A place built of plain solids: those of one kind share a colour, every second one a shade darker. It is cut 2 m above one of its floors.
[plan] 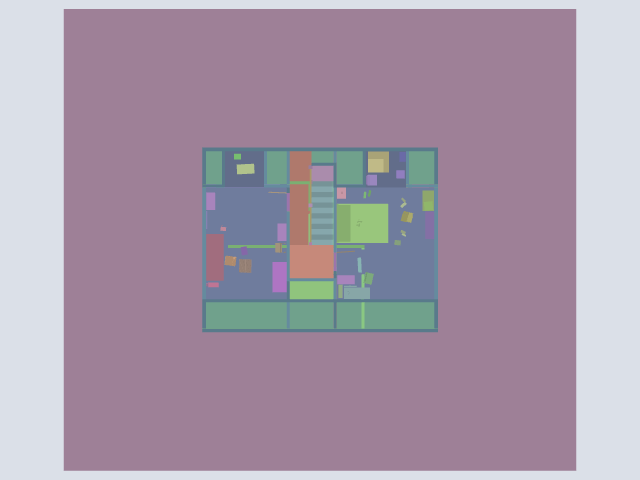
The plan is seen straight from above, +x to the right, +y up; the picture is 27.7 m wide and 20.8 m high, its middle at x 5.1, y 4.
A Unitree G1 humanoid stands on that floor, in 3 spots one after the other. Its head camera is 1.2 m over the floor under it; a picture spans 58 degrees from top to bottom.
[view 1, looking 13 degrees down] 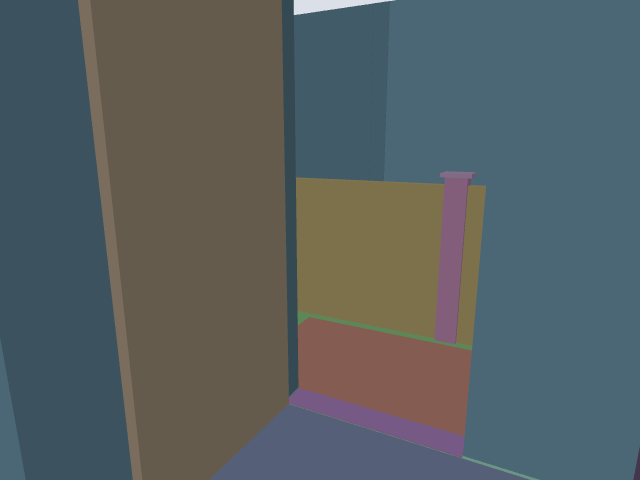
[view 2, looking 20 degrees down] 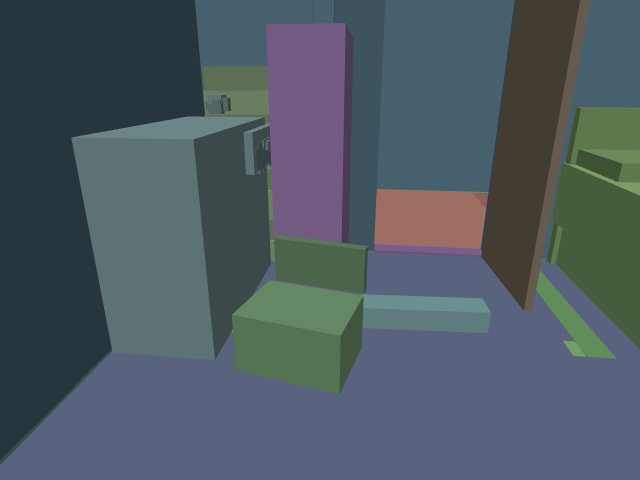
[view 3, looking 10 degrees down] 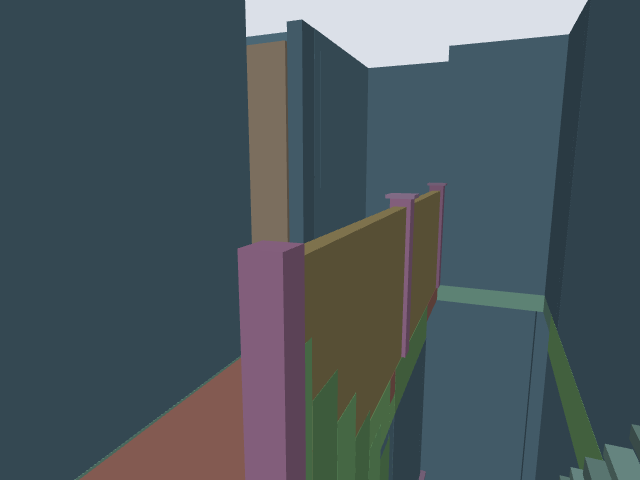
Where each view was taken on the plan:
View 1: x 2.12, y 5.08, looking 27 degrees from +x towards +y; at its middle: stair_guard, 2.91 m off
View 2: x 8.88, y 2.62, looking -173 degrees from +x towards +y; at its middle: flat_shelf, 2.44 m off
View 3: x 5.21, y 2.88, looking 112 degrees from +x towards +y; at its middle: stair_guard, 1.45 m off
